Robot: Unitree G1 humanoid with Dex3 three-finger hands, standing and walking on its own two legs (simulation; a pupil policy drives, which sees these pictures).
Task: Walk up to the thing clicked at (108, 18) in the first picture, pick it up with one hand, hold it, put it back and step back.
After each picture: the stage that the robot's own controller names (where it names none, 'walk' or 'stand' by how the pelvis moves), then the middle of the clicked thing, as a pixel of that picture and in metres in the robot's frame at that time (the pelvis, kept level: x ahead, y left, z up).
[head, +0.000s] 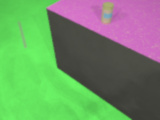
stand; (107, 13) +0.89 -0.15 -0.03
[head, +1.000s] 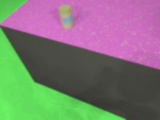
walk; (66, 17) +0.78 +0.13 -0.01
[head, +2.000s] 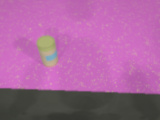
rise first; (48, 52) +0.47 +0.15 +0.02
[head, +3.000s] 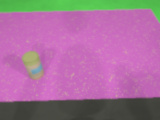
stand; (33, 66) +0.47 +0.22 -0.02
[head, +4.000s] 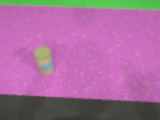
stand; (44, 61) +0.48 +0.19 -0.02
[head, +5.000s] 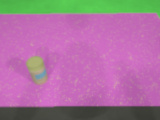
stand; (37, 70) +0.45 +0.21 -0.03
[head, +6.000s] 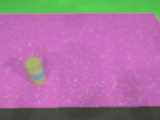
stand; (36, 71) +0.44 +0.21 -0.03
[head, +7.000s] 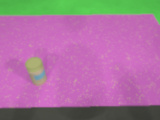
rise first; (36, 71) +0.45 +0.21 -0.03
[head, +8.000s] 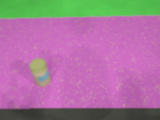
rise first; (40, 73) +0.44 +0.22 -0.03
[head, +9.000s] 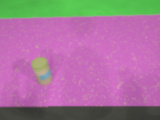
go down; (42, 71) +0.45 +0.21 -0.03
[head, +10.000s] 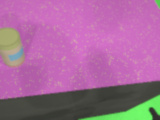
go down; (11, 48) +0.44 +0.20 +0.04
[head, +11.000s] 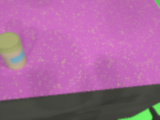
approach; (12, 52) +0.44 +0.20 +0.04
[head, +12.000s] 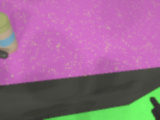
close in; (1, 34) +0.48 +0.21 +0.08
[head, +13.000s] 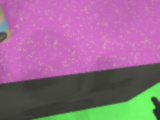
lift; out of the picture +0.52 +0.22 +0.08
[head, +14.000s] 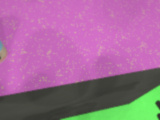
lift; out of the picture +0.45 +0.23 +0.07
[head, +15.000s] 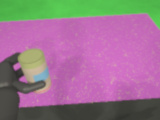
lift; (36, 71) +0.32 +0.14 +0.16
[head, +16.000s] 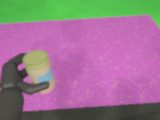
hold; (40, 72) +0.32 +0.14 +0.15
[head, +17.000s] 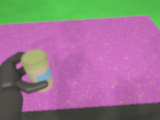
hold; (39, 71) +0.32 +0.14 +0.15
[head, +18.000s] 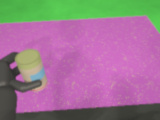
crouch; (32, 71) +0.33 +0.16 +0.14
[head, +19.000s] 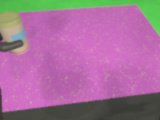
crouch; (13, 33) +0.45 +0.20 +0.17
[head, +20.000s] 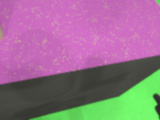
lower; out of the picture +0.52 +0.21 +0.08
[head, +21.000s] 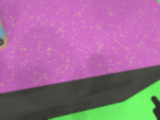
lower; out of the picture +0.50 +0.21 +0.07
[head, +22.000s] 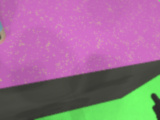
lower; out of the picture +0.51 +0.21 +0.08
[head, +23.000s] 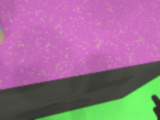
lower; out of the picture +0.51 +0.21 +0.08
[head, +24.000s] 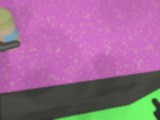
open; (5, 31) +0.49 +0.19 +0.07
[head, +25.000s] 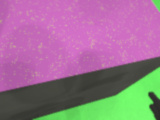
sink last; out of the picture +0.50 +0.22 +0.07
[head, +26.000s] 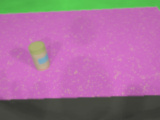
stand; (39, 56) +0.50 +0.21 +0.04
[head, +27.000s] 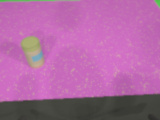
stand; (33, 53) +0.48 +0.20 +0.04
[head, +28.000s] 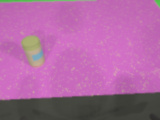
stand; (34, 52) +0.49 +0.21 +0.04
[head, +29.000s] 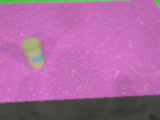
stand; (34, 54) +0.48 +0.20 +0.04
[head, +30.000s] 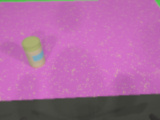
stand; (34, 52) +0.48 +0.20 +0.04
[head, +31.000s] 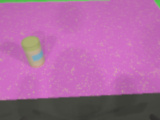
stand; (34, 52) +0.49 +0.21 +0.04
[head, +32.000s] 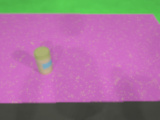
stand; (43, 61) +0.50 +0.19 -0.02
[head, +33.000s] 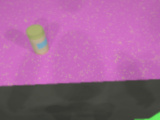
walk; (38, 40) +0.53 +0.19 +0.00
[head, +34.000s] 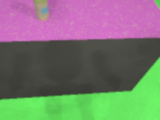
walk; (41, 7) +0.76 +0.21 -0.01
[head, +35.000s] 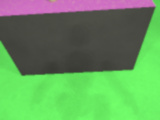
stand; out of the picture +1.11 +0.26 -0.01
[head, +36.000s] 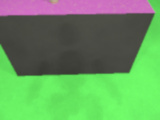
stand; out of the picture +1.11 +0.21 -0.02
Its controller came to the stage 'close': yes
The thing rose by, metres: 0.19
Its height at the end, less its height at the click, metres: +0.00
